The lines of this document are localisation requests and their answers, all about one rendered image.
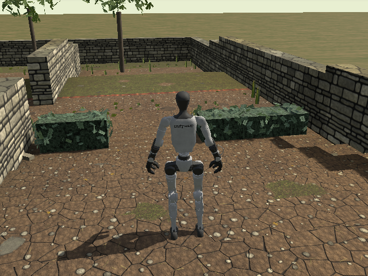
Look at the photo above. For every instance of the left robot forearm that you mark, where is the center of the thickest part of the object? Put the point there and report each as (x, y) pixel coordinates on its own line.
(153, 152)

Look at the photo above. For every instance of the humanoid robot head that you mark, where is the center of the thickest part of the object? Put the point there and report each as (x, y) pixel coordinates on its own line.
(183, 99)

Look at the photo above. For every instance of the robot left hand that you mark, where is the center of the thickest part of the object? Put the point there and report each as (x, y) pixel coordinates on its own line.
(149, 166)

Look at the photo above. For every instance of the robot left upper arm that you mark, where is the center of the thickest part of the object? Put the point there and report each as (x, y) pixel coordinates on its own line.
(165, 122)

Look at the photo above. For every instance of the robot right hand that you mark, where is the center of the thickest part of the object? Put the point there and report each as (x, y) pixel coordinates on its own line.
(215, 163)

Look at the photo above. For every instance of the robot right upper arm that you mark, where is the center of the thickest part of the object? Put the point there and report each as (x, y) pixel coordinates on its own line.
(201, 121)

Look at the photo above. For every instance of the left robot thigh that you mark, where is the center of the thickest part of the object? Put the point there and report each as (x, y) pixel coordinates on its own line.
(171, 175)

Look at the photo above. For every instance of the right robot forearm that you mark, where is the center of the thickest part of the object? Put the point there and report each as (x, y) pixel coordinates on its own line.
(215, 151)

